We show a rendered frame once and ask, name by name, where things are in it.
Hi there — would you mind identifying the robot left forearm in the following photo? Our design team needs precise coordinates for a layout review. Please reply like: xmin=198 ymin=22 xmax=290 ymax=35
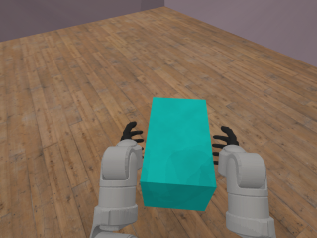
xmin=89 ymin=139 xmax=143 ymax=238

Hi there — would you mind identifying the carton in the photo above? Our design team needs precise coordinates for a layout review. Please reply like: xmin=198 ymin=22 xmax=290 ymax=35
xmin=140 ymin=97 xmax=217 ymax=211

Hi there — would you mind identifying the robot right hand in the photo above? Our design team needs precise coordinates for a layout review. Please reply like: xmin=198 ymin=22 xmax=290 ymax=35
xmin=212 ymin=126 xmax=239 ymax=165

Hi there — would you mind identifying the robot left hand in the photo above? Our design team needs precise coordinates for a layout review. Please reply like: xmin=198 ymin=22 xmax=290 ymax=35
xmin=120 ymin=121 xmax=144 ymax=158

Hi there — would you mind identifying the robot right forearm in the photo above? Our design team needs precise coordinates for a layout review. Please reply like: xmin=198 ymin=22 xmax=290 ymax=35
xmin=218 ymin=144 xmax=276 ymax=238

